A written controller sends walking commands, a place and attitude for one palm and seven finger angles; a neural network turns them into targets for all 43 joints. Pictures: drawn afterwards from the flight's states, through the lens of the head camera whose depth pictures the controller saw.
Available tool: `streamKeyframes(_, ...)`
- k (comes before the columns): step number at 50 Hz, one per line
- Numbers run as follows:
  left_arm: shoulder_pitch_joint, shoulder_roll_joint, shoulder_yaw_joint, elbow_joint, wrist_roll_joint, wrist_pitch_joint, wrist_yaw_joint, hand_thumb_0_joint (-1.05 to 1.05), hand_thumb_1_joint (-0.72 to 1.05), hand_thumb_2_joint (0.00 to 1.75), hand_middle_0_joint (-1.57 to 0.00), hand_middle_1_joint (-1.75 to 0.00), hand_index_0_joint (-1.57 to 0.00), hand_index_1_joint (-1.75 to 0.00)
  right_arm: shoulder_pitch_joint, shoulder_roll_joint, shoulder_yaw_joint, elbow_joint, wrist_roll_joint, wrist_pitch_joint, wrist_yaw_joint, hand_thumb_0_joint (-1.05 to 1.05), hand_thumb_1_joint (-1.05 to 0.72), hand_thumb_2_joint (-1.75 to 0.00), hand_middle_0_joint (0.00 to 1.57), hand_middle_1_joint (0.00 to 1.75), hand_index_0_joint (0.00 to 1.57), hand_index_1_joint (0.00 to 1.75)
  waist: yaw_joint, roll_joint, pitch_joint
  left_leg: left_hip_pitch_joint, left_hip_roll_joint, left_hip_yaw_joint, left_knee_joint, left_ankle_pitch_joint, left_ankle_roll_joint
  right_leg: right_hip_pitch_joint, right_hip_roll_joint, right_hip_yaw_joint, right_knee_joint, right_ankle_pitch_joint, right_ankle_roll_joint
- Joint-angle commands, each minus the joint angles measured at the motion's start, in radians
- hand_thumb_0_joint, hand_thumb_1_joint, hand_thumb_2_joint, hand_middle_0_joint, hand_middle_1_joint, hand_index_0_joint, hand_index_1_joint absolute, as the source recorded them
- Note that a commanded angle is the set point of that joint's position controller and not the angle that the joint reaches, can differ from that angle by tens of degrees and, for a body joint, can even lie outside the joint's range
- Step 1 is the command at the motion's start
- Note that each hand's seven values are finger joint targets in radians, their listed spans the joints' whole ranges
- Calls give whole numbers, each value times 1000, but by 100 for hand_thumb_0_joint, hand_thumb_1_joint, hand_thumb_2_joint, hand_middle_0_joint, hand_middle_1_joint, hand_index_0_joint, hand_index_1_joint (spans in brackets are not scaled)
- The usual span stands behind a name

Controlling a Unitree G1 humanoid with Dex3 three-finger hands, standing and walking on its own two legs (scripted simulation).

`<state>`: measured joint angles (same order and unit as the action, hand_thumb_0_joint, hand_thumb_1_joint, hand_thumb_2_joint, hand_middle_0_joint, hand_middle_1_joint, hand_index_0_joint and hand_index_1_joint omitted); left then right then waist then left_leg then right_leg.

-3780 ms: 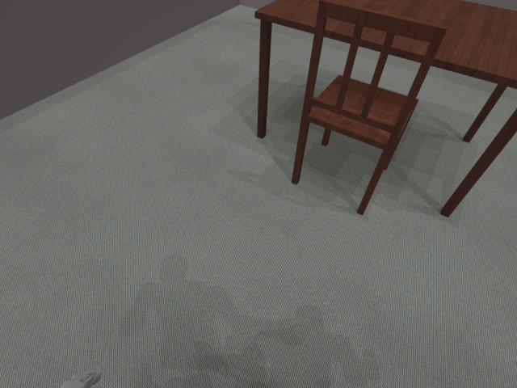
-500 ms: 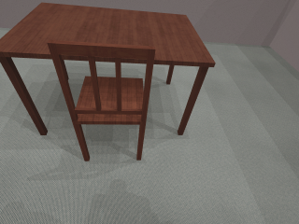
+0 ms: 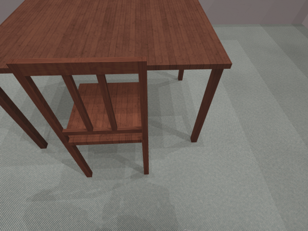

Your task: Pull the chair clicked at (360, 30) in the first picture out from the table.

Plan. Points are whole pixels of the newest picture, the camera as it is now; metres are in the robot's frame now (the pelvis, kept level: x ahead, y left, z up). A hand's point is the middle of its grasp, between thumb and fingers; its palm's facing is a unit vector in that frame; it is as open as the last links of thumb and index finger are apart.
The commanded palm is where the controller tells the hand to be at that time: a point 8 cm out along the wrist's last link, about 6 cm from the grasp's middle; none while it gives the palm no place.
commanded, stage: take the last steps up to it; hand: left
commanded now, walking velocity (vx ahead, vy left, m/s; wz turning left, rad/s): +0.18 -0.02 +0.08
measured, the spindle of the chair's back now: (80, 106) +0.55 +0.30 -0.07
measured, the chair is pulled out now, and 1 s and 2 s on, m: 0.00 0.00 0.00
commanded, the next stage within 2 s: come to a stop and stand still in 0.10 s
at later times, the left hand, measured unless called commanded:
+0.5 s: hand out of the picture +0.09 +0.17 -0.17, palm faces +0.07 -0.98 -0.17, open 7.4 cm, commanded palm none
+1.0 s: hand out of the picture +0.09 +0.15 -0.14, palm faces +0.11 -0.96 -0.25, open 7.3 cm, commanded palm none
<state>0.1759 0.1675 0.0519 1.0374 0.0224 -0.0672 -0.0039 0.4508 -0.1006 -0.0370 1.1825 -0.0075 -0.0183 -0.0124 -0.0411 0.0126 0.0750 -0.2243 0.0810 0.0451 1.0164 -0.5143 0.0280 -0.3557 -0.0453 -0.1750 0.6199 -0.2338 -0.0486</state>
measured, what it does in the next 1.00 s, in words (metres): steps on the spot: left foot, then right foot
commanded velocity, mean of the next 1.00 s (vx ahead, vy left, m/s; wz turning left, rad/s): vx -0.04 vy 0.04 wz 0.01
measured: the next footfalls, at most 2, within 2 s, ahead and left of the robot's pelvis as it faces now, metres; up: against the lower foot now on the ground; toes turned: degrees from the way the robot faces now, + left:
left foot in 0.28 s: +0.18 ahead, +0.11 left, +0.00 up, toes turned +10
right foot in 0.66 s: +0.17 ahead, -0.14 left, +0.00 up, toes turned -1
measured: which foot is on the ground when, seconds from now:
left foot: up 0.00-0.26, down 0.28-0.70, up 0.72-1.00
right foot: down 0.00-0.30, up 0.32-0.64, down 0.66-1.00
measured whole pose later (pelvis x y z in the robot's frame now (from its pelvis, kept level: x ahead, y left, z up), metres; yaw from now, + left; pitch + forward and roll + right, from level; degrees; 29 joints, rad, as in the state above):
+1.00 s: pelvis +0.08 -0.04 +0.02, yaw +3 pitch +0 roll +2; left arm 0.25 0.15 0.03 1.05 0.03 0.00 0.04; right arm 0.24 -0.22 -0.05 1.07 -0.01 0.06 -0.02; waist 0.03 0.01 0.05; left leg -0.29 0.01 0.03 0.75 -0.43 -0.04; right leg -0.22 -0.06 -0.08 0.46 -0.23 -0.02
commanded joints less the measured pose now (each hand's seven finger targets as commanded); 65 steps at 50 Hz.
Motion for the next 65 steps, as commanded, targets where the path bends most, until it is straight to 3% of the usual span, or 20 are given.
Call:
streamKeyframes(1,131,89,15,3,-2,8,30,0,90,90,-20,-30,-20,-30,-63,-60,-21,-115,-14,-14,6,0,-90,-90,20,30,20,30,38,-57,-2,-316,64,-41,207,134,12,97,-305,319,-445,-89,-136)
streamKeyframes(4,94,61,2,-9,5,0,32,0,90,90,-20,-30,-20,-30,-15,-32,-10,-108,-18,5,9,0,-90,-90,20,30,20,30,-11,-106,-6,-206,54,10,-7,162,-17,12,-241,140,-436,99,-115)
streamKeyframes(11,129,92,1,20,-4,17,26,0,90,90,-20,-30,-20,-30,-101,-59,3,-139,-18,-17,12,0,-90,-90,20,30,20,30,14,-100,-17,-14,-4,75,-444,316,-33,68,-188,105,-308,133,-84)
streamKeyframes(12,117,72,-6,23,-9,24,28,0,90,90,-20,-30,-20,-30,-72,-73,8,-124,-15,-22,8,0,-90,-90,20,30,20,30,-3,-50,-34,63,8,43,-539,454,-39,69,-147,77,-230,165,-48)
streamKeyframes(14,195,8,-24,30,-20,40,37,0,90,90,-20,-30,-20,-30,-88,-176,5,-132,-18,-25,-10,0,-90,-90,20,30,20,30,41,180,-77,96,207,-157,-614,895,42,83,-45,51,-128,-74,46)
streamKeyframes(16,232,26,-32,63,-19,59,46,0,90,90,-20,-30,-20,-30,-176,-188,11,-133,-7,-17,-32,0,-90,-90,20,30,20,30,61,262,-70,54,240,-179,-680,1000,100,134,-32,74,-51,-199,70)
streamKeyframes(20,219,73,-21,55,-15,81,51,0,90,90,-20,-30,-20,-30,-190,-207,-13,-136,3,-4,-49,0,-90,-90,20,30,20,30,42,156,-124,227,249,-143,-639,1275,130,25,-37,139,60,-214,73)
streamKeyframes(26,193,42,1,3,-5,105,48,0,90,90,-20,-30,-20,-30,-272,-225,-48,-182,-10,31,-39,0,-90,-90,20,30,20,30,46,87,-157,127,257,-82,-644,970,165,6,-18,160,250,-265,73)
streamKeyframes(29,239,22,-4,4,-3,99,49,0,90,90,-20,-30,-20,-30,-321,-214,-49,-197,-13,35,-23,0,-90,-90,20,30,20,30,69,125,-155,31,220,-59,-654,678,125,97,-17,128,93,-159,70)
streamKeyframes(31,272,37,-9,23,2,81,51,0,90,90,-20,-30,-20,-30,-314,-186,-40,-188,-5,36,-12,0,-90,-90,20,30,20,30,88,47,-141,-53,139,-32,-596,420,61,209,-15,122,-148,20,72)
streamKeyframes(33,173,138,-14,-1,7,60,51,0,90,90,-20,-30,-20,-30,-287,-96,-20,-196,9,44,3,0,-90,-90,20,30,20,30,33,-186,-59,-79,-21,44,-491,122,-41,73,-233,391,-367,-36,-12)
streamKeyframes(34,136,180,-8,-19,4,62,45,0,90,90,-20,-30,-20,-30,-292,-109,-19,-193,1,54,9,0,-90,-90,20,30,20,30,43,-186,-43,-31,-36,29,-444,100,-46,-24,-278,437,-431,-177,-53)
streamKeyframes(36,111,179,-2,-19,4,61,47,0,90,90,-20,-30,-20,-30,-313,-136,-23,-191,-7,63,10,0,-90,-90,20,30,20,30,59,-256,49,-90,-29,-6,-353,110,-39,-43,-277,473,-470,-172,-76)
streamKeyframes(39,107,173,5,-21,1,55,44,0,90,90,-20,-30,-20,-30,-256,-145,-20,-160,-6,55,11,0,-90,-90,20,30,20,30,59,-145,0,-149,-43,-29,-252,126,-43,103,-260,382,-391,81,-90)
streamKeyframes(45,183,185,26,-1,4,55,55,0,90,90,-20,-30,-20,-30,-249,-149,-21,-186,-4,57,0,0,-90,-90,20,30,20,30,98,-150,-73,-214,-50,-33,-211,74,-73,301,-293,340,-288,497,-131)
streamKeyframes(49,154,190,31,-4,8,64,55,0,90,90,-20,-30,-20,-30,-225,-134,-15,-192,0,52,-2,0,-90,-90,20,30,20,30,92,-174,-87,-123,-53,-21,-338,82,-64,248,-278,341,-295,379,-130)
streamKeyframes(52,83,174,25,-6,-1,71,49,0,90,90,-20,-30,-20,-30,-125,-121,-9,-150,-2,37,-6,0,-90,-90,20,30,20,30,38,-182,-89,98,-66,17,-603,271,-54,101,-202,283,-273,135,-54)
streamKeyframes(55,91,77,7,-17,-11,83,40,0,90,90,-20,-30,-20,-30,-132,-213,-11,-156,-14,21,-13,0,-90,-90,20,30,20,30,60,90,-66,32,137,-185,-730,350,27,70,-38,144,-148,-60,45)
streamKeyframes(57,83,58,-7,6,-2,88,37,0,90,90,-20,-30,-20,-30,-201,-212,-5,-155,-12,13,-20,0,-90,-90,20,30,20,30,75,154,-32,-60,137,-199,-799,298,49,134,-29,110,-116,-35,67)
streamKeyframes(65,136,77,-26,83,-4,73,35,0,90,90,-20,-30,-20,-30,-157,-166,11,-113,-2,5,-23,0,-90,-90,20,30,20,30,62,16,2,-23,50,-104,-760,297,-1,180,-60,163,-232,99,61)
